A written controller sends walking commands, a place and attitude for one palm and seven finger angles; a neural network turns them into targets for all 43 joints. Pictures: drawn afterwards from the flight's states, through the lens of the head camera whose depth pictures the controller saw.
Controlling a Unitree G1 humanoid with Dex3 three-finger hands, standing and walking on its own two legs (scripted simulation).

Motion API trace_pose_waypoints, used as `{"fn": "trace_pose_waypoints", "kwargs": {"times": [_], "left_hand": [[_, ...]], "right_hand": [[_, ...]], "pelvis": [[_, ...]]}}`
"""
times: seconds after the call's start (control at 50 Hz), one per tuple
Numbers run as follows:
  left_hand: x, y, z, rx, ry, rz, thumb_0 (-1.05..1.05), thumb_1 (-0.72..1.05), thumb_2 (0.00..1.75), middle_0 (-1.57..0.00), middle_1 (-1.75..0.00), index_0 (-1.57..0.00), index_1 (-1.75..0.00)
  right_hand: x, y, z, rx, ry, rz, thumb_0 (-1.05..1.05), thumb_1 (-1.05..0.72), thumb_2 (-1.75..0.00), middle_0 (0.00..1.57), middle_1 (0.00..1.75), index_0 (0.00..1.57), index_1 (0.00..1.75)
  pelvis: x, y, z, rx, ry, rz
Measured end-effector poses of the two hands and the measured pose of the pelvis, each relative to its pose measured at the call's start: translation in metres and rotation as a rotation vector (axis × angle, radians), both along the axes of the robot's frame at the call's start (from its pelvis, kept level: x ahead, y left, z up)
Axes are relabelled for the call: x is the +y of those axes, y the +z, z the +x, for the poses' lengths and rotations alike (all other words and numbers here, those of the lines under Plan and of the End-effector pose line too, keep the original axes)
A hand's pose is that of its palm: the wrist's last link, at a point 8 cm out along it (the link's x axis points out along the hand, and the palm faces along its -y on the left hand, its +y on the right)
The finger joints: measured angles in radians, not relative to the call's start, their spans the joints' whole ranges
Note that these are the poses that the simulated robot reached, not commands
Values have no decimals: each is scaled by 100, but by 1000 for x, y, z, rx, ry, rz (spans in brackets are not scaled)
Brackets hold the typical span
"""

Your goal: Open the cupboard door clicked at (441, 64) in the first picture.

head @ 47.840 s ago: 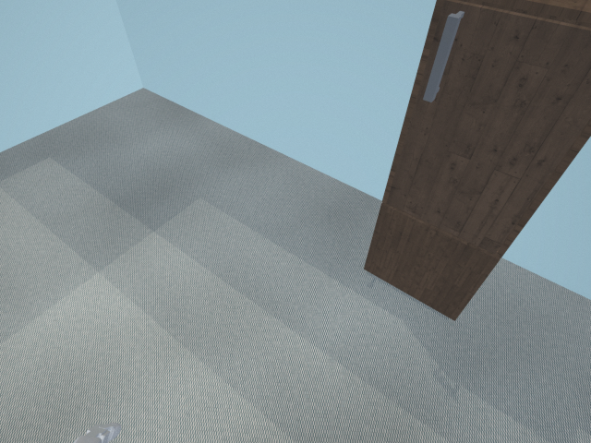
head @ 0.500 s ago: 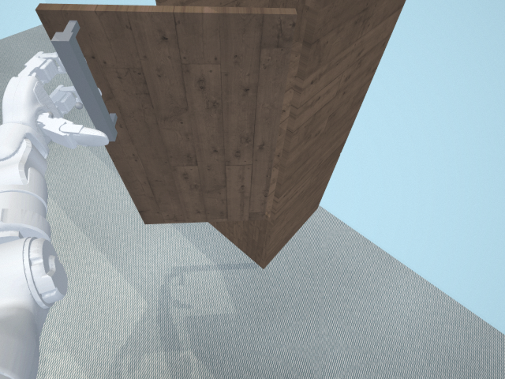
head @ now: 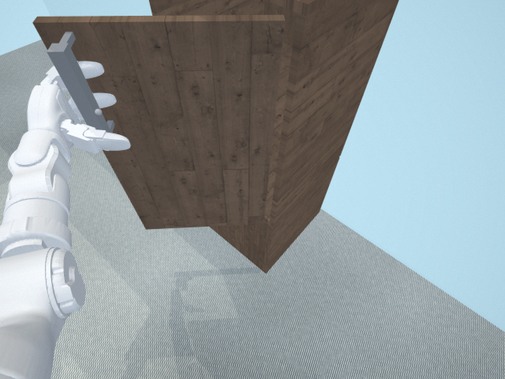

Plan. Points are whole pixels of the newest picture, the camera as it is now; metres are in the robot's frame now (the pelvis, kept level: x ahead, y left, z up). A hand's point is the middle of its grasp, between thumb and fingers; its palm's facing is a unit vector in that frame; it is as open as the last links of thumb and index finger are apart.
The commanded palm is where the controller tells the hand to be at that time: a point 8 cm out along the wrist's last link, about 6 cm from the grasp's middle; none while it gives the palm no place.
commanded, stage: slide the fingers in behind the handle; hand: left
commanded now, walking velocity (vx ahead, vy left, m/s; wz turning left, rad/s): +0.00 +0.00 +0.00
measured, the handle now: (89, 95) +0.53 +0.25 +0.16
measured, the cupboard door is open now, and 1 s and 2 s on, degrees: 45 45 63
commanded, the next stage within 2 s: close the thumb around the handle in 0.60 s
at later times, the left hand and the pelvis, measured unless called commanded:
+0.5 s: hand (99, 119) +0.46 +0.22 +0.16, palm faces +0.11 -0.99 -0.02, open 14.2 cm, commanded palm +0.44 +0.25 +0.16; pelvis -0.01 +0.00 +0.00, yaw +2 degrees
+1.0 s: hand (99, 113) +0.47 +0.22 +0.16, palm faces +0.11 -0.99 -0.02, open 11.6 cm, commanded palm +0.45 +0.24 +0.16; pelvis -0.01 +0.00 +0.00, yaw +2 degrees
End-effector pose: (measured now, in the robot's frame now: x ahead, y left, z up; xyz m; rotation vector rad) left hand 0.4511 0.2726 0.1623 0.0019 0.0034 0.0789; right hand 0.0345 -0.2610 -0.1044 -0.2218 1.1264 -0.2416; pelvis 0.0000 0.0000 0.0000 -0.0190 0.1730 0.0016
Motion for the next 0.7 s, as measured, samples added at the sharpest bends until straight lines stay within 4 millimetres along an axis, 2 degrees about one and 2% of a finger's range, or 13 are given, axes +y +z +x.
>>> {"fn": "trace_pose_waypoints", "kwargs": {"times": [0.22,0.5,0.7], "left_hand": [[-4,0,-10,-2,22,11,-1,-50,30,-28,-120,-26,-121],[-6,0,-18,-2,33,13,-1,-50,30,-27,-120,-25,-121],[-4,0,-12,2,30,18,-1,-50,30,-28,-120,-26,-122]], "right_hand": [[-5,-2,4,1,27,-3,1,-91,-89,20,30,20,30],[2,-3,20,-43,75,6,1,-91,-89,20,30,20,30],[3,-6,9,-20,83,0,0,-91,-89,20,30,20,30]], "pelvis": [[-3,1,-3,-11,17,0],[-2,0,-7,-27,36,2],[-1,-1,-12,-9,44,1]]}}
